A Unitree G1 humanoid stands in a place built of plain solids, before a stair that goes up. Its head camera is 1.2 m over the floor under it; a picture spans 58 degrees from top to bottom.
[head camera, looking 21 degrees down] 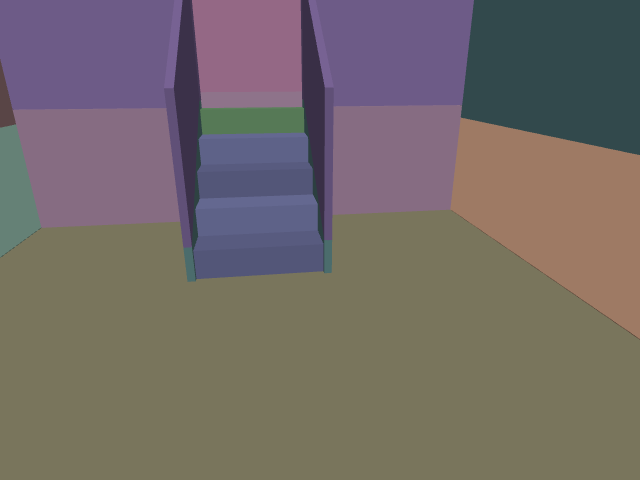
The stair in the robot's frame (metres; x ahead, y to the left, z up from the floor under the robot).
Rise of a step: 0.19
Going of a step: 0.26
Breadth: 0.81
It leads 8 degrees to the left of straight ahead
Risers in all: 5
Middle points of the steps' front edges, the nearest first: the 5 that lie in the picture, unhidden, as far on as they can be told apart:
2.50 0.38 0.19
2.76 0.41 0.38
3.01 0.45 0.57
3.27 0.49 0.76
3.52 0.52 0.95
